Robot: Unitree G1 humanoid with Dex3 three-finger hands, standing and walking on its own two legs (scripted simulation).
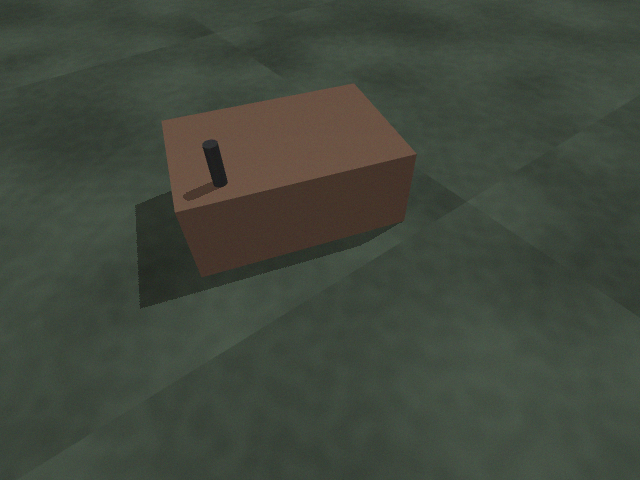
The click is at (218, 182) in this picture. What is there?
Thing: slim round
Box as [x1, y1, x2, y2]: [202, 140, 227, 186]
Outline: 207,140 203,142 202,146 213,184 215,186 223,186 226,184 227,181 217,142 215,140
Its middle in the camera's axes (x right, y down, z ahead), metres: -0.35 -0.26 +1.34
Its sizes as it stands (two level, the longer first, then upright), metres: 0.051 0.051 0.164
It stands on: a support 0.36 m high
